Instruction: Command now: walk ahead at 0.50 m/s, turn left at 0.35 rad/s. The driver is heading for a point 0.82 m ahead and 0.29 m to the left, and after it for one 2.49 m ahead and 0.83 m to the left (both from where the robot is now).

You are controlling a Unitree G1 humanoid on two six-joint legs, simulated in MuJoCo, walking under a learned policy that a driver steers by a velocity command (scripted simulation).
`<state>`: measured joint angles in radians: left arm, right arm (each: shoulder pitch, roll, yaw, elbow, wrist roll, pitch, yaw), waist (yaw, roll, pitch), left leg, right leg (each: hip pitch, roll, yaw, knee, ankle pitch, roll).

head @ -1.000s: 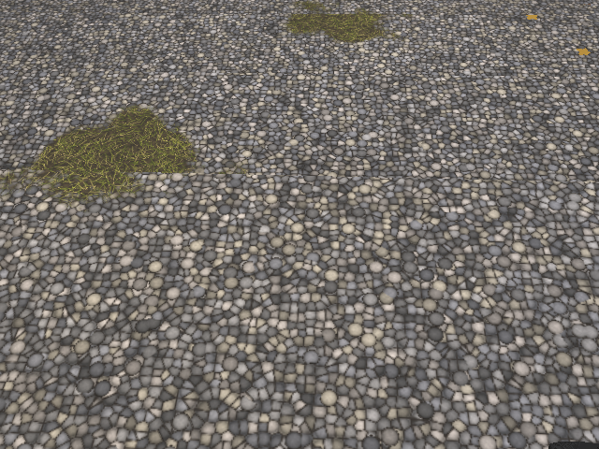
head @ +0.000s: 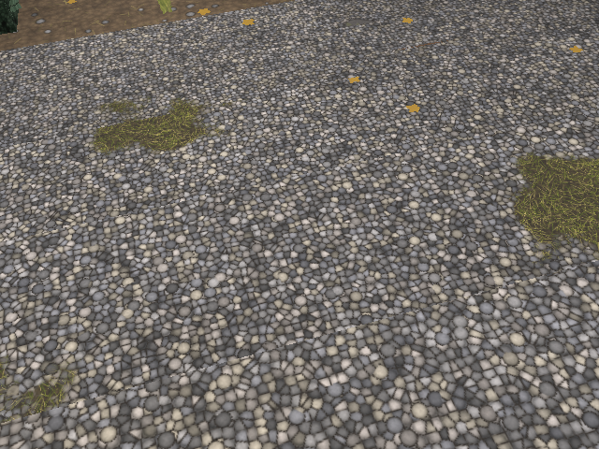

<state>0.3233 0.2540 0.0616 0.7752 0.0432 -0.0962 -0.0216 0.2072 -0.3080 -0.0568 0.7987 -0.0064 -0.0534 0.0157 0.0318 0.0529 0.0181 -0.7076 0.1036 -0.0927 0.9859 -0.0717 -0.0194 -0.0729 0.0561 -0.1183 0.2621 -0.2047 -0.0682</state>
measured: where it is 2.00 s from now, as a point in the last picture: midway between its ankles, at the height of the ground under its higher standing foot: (159, 294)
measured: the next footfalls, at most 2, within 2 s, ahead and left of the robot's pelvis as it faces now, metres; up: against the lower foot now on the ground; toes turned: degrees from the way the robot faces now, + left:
left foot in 0.28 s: +0.36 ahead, +0.17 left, +0.00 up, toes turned +10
right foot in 0.70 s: +0.62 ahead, +0.03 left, +0.00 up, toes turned +25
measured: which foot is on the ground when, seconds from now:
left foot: up 0.00-0.26, down 0.28-0.70, up 0.72-1.00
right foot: down 0.00-0.28, up 0.30-0.68, down 0.70-1.00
